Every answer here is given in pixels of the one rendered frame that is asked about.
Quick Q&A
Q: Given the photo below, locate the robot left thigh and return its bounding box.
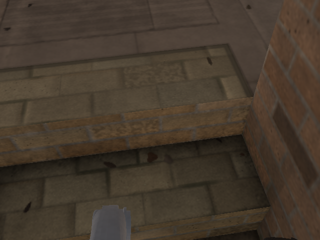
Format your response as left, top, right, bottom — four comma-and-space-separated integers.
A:
89, 205, 131, 240

